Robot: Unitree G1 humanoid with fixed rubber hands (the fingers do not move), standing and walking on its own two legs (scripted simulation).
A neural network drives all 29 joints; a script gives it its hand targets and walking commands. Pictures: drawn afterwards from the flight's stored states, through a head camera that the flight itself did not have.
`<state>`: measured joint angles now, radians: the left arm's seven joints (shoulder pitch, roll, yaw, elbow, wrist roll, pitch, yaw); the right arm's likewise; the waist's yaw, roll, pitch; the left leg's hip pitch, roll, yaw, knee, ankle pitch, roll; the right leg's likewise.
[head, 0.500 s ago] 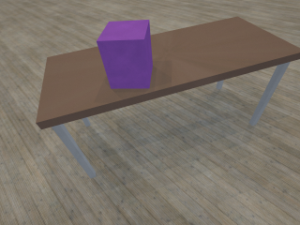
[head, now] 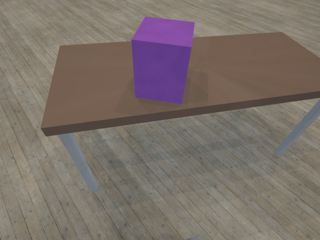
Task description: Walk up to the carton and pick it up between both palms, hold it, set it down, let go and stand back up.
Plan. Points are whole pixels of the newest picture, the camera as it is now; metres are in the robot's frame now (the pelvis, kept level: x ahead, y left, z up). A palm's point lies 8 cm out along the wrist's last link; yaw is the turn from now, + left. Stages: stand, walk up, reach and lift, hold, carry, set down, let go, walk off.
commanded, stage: walk up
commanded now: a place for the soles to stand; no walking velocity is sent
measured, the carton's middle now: (163, 61) +0.78 -0.02 +0.05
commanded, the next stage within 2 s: none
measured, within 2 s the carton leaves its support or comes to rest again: neither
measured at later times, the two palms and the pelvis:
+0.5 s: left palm out of the picture +0.11 +0.23 -0.03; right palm out of the picture +0.10 -0.41 -0.08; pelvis +0.02 -0.09 +0.02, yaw +0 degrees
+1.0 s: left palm out of the picture +0.08 +0.26 -0.10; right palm out of the picture +0.13 -0.38 -0.07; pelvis +0.02 -0.06 -0.01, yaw +7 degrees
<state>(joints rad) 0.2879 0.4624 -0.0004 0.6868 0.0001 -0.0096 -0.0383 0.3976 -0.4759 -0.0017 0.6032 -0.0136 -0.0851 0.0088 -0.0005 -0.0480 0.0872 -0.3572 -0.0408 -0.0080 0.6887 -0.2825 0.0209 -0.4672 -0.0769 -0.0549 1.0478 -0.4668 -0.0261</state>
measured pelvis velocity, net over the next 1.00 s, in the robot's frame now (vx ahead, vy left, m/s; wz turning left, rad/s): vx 0.02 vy -0.06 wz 0.13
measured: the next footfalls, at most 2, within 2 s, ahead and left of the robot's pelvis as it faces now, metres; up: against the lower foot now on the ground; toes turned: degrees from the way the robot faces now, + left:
right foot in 0.20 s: +0.12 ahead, -0.13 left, +0.00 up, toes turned -5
left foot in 0.92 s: +0.10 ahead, +0.06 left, +0.00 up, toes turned +5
